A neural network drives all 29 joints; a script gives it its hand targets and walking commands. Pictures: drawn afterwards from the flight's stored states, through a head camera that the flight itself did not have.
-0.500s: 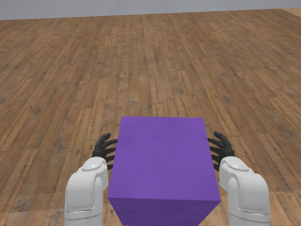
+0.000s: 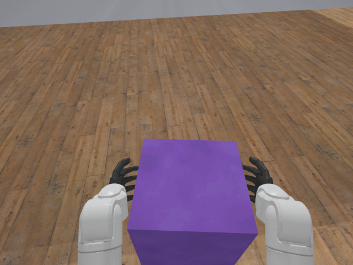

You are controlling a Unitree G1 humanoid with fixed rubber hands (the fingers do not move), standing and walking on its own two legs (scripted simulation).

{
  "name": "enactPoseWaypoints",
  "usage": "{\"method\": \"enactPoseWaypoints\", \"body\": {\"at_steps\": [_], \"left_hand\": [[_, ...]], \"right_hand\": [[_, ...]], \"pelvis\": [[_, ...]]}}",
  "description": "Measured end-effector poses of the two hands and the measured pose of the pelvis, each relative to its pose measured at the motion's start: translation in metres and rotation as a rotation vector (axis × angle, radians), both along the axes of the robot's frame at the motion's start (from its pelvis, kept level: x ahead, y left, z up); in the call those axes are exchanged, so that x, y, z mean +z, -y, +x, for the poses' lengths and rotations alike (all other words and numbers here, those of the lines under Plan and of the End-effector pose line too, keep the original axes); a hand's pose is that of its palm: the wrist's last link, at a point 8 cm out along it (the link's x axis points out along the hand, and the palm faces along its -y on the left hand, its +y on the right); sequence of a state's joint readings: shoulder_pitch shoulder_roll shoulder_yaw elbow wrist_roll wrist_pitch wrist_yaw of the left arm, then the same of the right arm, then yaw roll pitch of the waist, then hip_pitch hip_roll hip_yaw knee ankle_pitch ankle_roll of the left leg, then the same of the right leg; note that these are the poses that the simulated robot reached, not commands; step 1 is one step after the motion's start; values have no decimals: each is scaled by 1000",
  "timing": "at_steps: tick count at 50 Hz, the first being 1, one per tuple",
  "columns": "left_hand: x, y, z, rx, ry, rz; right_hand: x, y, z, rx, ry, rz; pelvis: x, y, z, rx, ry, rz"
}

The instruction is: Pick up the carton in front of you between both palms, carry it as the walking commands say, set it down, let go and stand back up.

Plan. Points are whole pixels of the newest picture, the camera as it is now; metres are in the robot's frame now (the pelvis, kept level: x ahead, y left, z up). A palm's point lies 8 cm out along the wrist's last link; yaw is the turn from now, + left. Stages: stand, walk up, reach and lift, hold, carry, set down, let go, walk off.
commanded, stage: carry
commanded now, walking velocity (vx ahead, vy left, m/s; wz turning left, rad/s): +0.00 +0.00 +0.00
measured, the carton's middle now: (187, 207) +0.27 +0.00 +0.01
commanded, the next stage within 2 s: hold in 1.70 s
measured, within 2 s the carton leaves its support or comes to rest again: neither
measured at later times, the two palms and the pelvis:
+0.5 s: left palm (120, 220) +0.21 +0.14 +0.07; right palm (273, 219) +0.21 -0.16 +0.07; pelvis -0.05 -0.01 +0.00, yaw +0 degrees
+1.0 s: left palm (129, 219) +0.23 +0.13 +0.04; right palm (270, 219) +0.23 -0.17 +0.04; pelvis -0.06 -0.02 +0.00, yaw +0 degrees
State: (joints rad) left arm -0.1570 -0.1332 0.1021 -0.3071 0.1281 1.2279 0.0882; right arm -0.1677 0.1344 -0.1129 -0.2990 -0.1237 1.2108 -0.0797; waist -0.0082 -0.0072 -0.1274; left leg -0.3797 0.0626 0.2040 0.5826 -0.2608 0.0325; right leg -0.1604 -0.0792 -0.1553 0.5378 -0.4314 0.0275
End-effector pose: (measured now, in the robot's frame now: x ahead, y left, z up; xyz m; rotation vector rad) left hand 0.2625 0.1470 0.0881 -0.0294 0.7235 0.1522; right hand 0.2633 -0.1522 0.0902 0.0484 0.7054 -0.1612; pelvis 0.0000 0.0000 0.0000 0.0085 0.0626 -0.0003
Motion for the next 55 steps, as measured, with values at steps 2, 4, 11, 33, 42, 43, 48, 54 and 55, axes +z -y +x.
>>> {"method": "enactPoseWaypoints", "body": {"at_steps": [2, 4, 11, 33, 42, 43, 48, 54, 55], "left_hand": [[0, 1, -4, 1, -1, 1], [0, 1, -9, 3, -2, 0], [0, 3, -27, 7, -6, 1], [-35, 14, -52, -41, -12, 56], [-53, 18, -42, -61, 2, 74], [-54, 18, -40, -61, 8, 74], [-54, 20, -34, -56, 41, 72], [-49, 21, -34, -47, 61, 67], [-49, 21, -34, -47, 59, 68]], "right_hand": [[0, 1, -4, 2, -1, -1], [0, 1, -8, 5, -2, -2], [1, 3, -23, 13, -6, -8], [-33, 14, -52, 45, -12, -68], [-51, 17, -42, 56, 2, -88], [-52, 18, -41, 55, 7, -88], [-52, 19, -34, 50, 41, -85], [-48, 21, -34, 47, 61, -77], [-48, 21, -34, 48, 58, -77]], "pelvis": [[0, 1, -3, 0, 6, 0], [0, 2, -6, 0, 12, -1], [1, 6, -19, 0, 29, -3], [3, 15, -54, -4, 41, -12], [3, 17, -61, -6, 40, -14], [3, 18, -62, -7, 40, -14], [2, 19, -63, -7, 36, -13], [1, 21, -61, -8, 33, -9], [1, 21, -61, -8, 33, -9]]}}
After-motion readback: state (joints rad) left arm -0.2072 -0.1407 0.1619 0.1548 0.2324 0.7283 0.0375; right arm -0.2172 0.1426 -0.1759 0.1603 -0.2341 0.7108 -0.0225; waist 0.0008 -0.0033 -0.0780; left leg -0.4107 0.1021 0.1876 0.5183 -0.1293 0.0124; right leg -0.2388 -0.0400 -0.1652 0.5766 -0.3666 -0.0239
